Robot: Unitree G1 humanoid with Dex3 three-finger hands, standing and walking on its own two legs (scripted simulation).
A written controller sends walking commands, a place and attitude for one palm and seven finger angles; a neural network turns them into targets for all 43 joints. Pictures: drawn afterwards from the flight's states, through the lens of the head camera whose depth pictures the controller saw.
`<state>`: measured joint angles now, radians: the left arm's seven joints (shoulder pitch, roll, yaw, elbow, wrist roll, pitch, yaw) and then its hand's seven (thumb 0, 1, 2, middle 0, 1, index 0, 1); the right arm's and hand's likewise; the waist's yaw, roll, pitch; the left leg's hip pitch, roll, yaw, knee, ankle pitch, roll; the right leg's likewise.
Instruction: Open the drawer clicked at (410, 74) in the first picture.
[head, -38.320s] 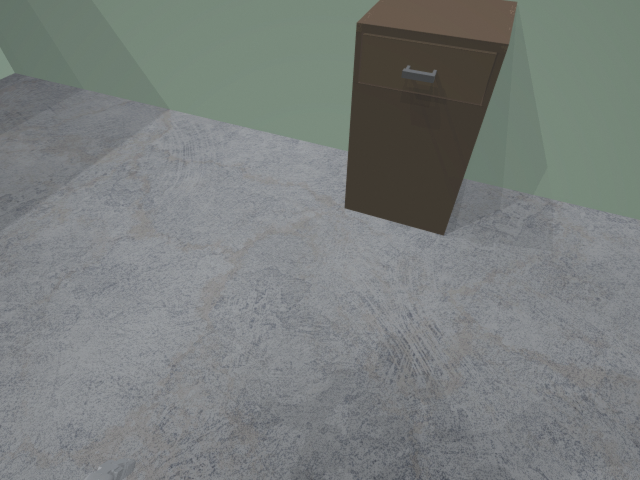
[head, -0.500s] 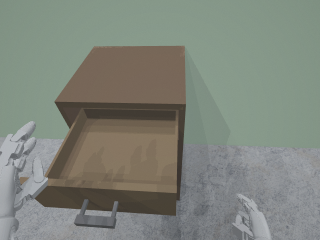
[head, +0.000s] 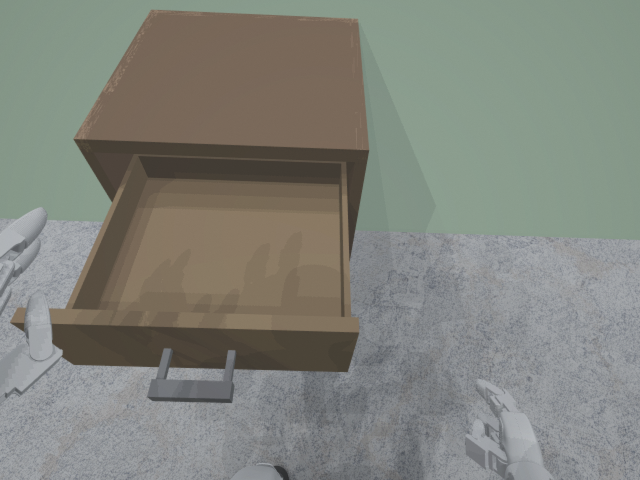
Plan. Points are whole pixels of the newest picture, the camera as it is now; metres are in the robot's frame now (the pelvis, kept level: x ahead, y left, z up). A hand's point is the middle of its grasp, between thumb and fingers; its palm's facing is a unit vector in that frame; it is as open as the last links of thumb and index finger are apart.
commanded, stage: step back with the hand held close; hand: left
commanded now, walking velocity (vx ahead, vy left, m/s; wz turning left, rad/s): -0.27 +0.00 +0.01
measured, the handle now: (195, 374) +0.25 +0.18 -0.06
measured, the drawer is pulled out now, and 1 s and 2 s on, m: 0.30 0.30 0.30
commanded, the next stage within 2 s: stop stepping back and stand still in 0.66 s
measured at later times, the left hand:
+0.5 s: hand (42, 452) +0.13 +0.21 +0.16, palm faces +0.36 -0.81 -0.46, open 7.4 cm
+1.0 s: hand out of the picture +0.00 +0.17 +0.16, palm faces +0.41 -0.79 -0.45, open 7.4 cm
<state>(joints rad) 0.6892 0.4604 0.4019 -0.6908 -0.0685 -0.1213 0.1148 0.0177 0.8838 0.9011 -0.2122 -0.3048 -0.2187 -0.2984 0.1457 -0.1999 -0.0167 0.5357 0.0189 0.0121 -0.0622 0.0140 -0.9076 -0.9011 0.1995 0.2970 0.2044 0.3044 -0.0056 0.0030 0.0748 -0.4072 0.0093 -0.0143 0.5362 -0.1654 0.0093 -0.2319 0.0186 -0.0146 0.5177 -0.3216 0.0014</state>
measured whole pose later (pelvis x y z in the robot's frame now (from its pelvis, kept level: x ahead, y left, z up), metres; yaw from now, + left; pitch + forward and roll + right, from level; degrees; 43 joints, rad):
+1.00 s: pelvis -0.18 -0.08 +0.00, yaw +3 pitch -1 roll +2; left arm 0.67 0.39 0.34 -0.63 -0.02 -0.13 0.19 0.02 0.88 0.90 -0.21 -0.30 -0.22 -0.30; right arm 0.27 -0.20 -0.02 0.59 -0.01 -0.06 -0.04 0.01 -0.91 -0.90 0.20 0.30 0.21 0.30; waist -0.02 -0.06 0.02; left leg -0.21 -0.01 0.01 0.55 -0.31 -0.01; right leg -0.46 0.04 -0.07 0.72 -0.33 0.00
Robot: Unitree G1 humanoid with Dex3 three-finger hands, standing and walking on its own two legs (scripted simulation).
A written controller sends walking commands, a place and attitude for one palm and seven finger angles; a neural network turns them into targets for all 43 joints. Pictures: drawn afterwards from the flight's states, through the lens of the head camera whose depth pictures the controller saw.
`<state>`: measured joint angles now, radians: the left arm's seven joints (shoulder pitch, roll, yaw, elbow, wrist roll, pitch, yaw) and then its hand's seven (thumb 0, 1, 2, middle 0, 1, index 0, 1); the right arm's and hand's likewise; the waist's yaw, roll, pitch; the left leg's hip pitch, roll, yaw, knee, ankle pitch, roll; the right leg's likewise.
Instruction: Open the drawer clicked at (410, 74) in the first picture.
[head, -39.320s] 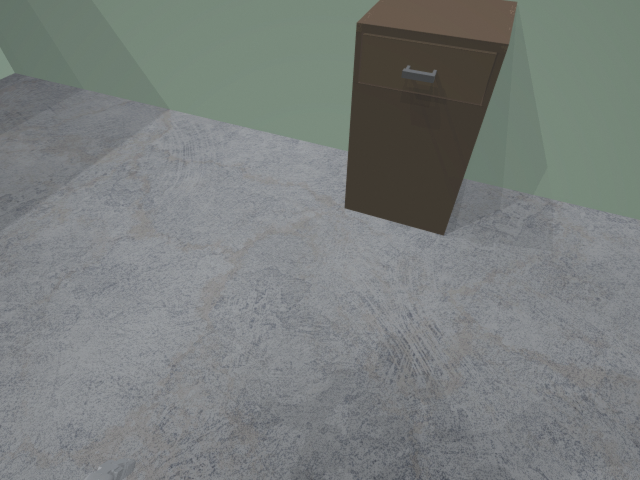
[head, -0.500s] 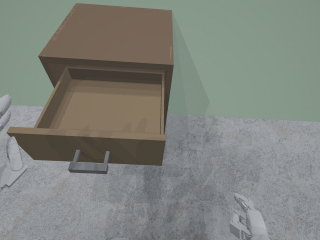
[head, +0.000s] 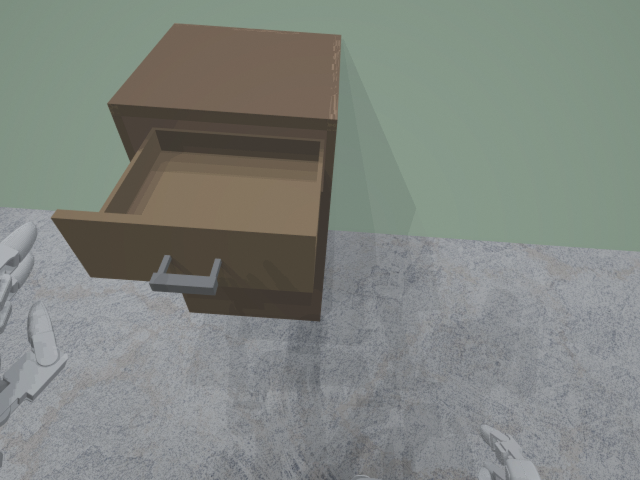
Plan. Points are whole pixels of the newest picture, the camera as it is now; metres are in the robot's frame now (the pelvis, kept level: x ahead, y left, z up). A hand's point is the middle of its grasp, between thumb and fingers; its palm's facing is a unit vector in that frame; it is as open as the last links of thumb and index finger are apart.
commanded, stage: stop stepping back and stand still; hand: left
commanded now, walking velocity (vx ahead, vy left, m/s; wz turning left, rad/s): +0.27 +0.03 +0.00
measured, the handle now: (188, 273) +0.44 +0.24 -0.06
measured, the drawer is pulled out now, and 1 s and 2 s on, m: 0.30 0.30 0.30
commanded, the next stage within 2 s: let the arm hang, fingers relaxed in 0.46 s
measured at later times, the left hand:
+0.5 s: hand (46, 407) +0.14 +0.22 +0.17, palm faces +0.35 -0.81 -0.47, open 7.4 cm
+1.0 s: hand out of the picture -0.02 +0.18 -0.16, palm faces +0.09 -0.97 -0.21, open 7.0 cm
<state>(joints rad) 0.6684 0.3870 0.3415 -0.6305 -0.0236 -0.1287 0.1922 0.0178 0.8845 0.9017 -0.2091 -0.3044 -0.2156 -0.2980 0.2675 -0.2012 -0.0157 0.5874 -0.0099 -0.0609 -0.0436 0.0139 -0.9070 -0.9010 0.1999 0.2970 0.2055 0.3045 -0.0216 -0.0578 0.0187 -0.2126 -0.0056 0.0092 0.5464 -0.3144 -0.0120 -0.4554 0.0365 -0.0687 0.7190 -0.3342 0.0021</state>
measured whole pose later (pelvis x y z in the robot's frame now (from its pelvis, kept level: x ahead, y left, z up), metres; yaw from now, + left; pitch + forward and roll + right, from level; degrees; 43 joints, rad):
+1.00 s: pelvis -0.03 -0.01 +0.01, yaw +2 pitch -2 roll +0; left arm 0.32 0.19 0.04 0.95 0.01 0.03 0.02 -0.02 0.98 0.90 -0.20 -0.30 -0.21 -0.30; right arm 0.39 -0.14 0.01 1.00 -0.02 0.03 -0.02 0.01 -0.91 -0.90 0.20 0.30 0.20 0.30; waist 0.01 -0.03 0.09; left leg -0.19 0.00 -0.01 0.48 -0.26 0.00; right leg -0.25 0.06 -0.10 0.42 -0.14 -0.10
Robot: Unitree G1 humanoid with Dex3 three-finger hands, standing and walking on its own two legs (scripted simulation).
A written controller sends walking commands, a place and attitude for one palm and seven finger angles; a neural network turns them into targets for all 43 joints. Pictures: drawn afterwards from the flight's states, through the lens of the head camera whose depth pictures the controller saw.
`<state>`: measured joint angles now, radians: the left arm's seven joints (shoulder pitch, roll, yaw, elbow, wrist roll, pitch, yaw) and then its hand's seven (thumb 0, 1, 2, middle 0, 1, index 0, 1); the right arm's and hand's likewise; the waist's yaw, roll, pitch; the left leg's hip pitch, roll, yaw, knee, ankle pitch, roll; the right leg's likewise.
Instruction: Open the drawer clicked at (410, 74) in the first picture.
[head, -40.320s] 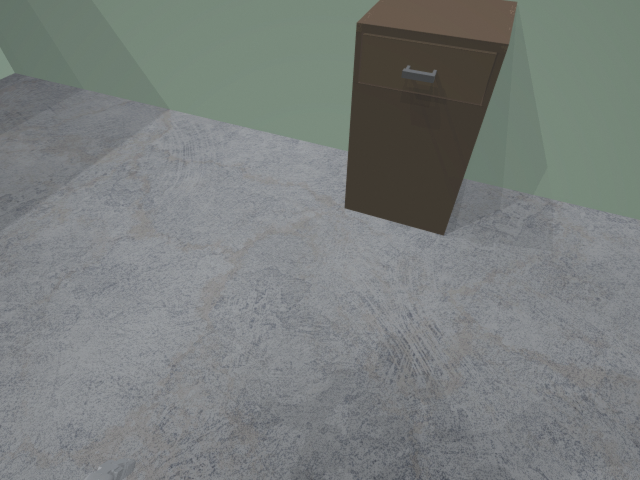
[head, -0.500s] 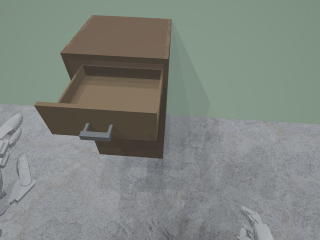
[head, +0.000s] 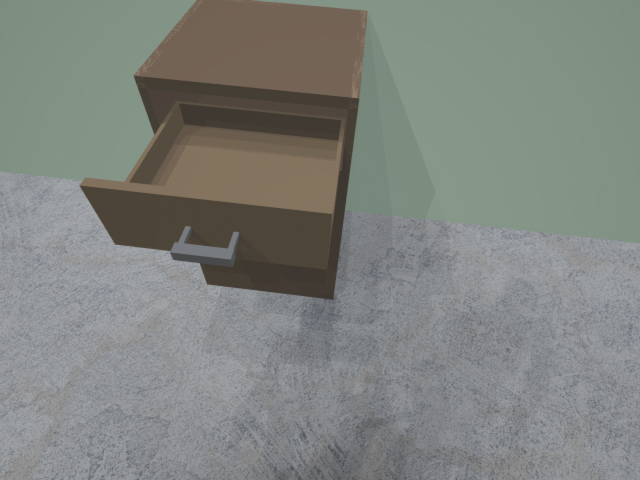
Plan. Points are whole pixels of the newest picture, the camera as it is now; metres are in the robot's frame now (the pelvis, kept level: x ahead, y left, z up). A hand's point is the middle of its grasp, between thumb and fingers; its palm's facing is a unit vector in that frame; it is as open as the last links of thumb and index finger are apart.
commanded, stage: let the arm hang, fingers relaxed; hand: left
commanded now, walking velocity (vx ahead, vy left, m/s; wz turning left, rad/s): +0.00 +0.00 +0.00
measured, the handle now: (207, 244) +0.48 +0.23 -0.07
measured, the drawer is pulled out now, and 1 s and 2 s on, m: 0.30 0.30 0.30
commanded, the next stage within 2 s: look to check the result in 0.66 s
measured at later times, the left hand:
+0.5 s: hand out of the picture +0.01 +0.17 -0.17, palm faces +0.03 -0.99 -0.16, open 7.3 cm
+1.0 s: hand out of the picture +0.03 +0.18 -0.17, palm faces +0.03 -0.98 -0.17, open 7.4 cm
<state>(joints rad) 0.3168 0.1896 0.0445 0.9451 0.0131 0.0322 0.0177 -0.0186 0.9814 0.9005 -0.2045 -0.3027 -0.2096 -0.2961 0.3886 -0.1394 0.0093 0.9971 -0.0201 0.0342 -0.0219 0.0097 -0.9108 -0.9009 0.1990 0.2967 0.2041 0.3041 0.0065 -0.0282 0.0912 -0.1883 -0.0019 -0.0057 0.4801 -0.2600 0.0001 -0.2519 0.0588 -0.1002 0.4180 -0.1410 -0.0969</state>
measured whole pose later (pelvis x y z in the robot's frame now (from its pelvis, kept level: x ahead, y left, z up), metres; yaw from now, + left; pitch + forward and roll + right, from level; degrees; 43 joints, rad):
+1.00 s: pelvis +0.04 +0.02 +0.00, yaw -2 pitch -2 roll +0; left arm 0.29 0.10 0.03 1.14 0.01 0.00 0.04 0.01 0.91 0.90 -0.20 -0.30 -0.20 -0.30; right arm 0.35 -0.10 0.01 1.12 -0.01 -0.01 -0.05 0.00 -0.91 -0.90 0.20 0.30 0.20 0.30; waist -0.01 0.02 0.07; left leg -0.08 -0.02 0.03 0.40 -0.29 0.03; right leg -0.18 0.05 -0.06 0.41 -0.19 -0.06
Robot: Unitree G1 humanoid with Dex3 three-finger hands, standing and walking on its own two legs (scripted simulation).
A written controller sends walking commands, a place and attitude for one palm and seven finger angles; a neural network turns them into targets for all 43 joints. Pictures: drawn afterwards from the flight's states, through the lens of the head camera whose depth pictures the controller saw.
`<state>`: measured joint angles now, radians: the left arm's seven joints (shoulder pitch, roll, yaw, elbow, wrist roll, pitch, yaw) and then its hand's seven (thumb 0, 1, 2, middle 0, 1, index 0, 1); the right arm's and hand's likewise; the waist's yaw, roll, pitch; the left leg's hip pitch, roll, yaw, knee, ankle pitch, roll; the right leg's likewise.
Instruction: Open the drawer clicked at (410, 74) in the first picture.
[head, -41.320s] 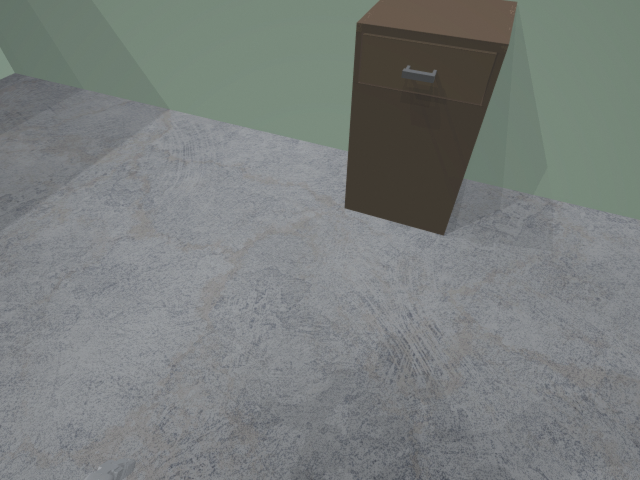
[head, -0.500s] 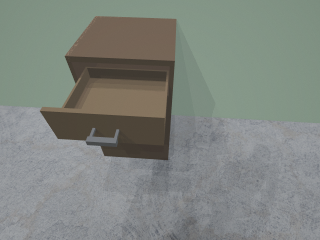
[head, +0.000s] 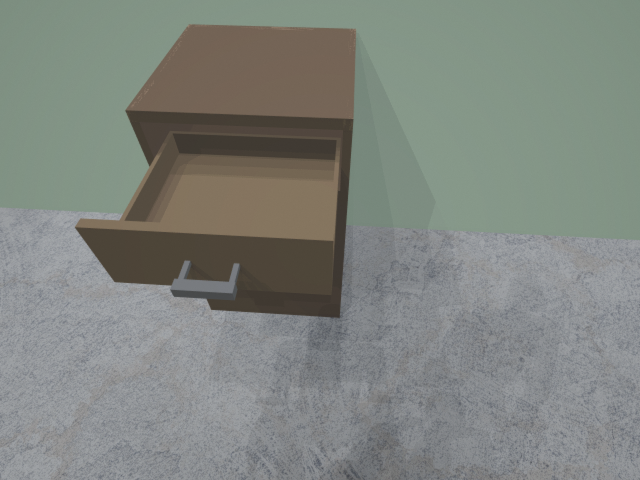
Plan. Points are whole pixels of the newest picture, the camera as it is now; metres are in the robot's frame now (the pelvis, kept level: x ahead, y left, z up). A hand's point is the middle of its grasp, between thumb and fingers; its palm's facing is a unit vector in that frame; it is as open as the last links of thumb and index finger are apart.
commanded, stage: look to check the result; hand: left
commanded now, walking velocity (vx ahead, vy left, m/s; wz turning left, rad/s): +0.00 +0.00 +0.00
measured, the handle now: (207, 278) +0.43 +0.22 -0.07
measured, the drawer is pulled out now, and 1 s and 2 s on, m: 0.30 0.30 0.30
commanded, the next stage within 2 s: stand and wait in 0.20 s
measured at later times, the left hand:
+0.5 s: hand out of the picture +0.00 +0.16 -0.18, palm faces +0.06 -0.98 -0.17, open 7.4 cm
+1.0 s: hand out of the picture -0.01 +0.16 -0.18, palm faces +0.06 -0.98 -0.16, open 7.4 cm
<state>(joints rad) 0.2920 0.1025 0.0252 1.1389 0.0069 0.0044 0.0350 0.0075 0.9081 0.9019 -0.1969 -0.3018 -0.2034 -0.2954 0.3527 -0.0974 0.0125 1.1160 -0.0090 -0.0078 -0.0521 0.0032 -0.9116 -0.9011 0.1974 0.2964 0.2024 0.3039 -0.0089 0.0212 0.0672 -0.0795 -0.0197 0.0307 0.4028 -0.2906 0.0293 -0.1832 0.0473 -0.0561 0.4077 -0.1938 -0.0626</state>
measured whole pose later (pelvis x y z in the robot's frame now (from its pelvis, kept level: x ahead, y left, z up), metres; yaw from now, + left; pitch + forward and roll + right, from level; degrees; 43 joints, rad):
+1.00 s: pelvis +0.01 +0.00 +0.00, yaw +0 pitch -2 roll +0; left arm 0.29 0.11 0.02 1.14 0.00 0.00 0.04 0.01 0.91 0.90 -0.20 -0.30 -0.20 -0.30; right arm 0.35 -0.09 0.01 1.14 -0.01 -0.01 -0.05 0.00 -0.91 -0.90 0.20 0.30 0.20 0.30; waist -0.01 0.01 0.07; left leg -0.05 -0.02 0.03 0.39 -0.30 0.03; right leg -0.15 0.05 -0.06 0.40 -0.21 -0.06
